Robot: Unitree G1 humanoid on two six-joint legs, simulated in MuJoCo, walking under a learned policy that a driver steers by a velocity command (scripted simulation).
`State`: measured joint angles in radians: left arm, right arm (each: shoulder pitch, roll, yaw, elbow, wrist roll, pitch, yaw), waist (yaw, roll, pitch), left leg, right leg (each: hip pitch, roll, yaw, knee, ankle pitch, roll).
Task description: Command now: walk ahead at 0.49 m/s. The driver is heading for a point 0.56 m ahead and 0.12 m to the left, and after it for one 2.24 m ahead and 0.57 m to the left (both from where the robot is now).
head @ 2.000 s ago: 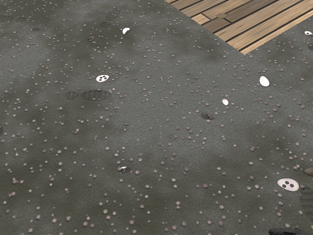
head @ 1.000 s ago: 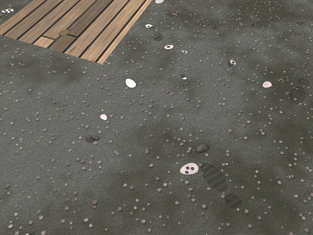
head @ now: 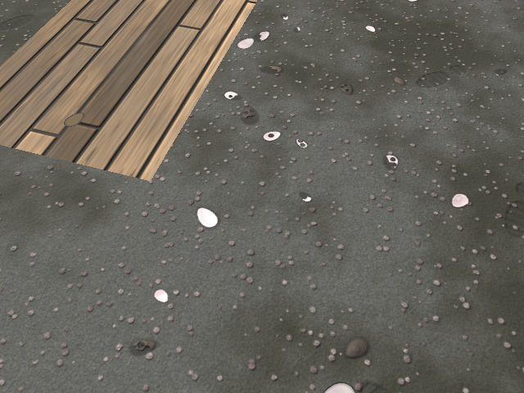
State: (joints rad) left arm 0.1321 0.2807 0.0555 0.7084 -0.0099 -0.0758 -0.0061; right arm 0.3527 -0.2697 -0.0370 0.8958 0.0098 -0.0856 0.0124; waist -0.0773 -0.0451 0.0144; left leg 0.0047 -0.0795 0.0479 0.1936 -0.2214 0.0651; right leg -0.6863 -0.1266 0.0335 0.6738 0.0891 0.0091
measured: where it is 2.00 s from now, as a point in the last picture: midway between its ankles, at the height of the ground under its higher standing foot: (137, 217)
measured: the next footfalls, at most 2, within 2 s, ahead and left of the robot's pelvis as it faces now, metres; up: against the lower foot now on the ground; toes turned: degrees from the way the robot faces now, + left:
right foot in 0.16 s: +0.30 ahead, -0.14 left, +0.00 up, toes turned -1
left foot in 0.70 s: +0.54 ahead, +0.15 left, +0.00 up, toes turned +21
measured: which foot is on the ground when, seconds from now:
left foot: down 0.00-0.16, up 0.18-0.68, down 0.70-1.00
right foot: up 0.00-0.14, down 0.16-0.72, up 0.74-1.00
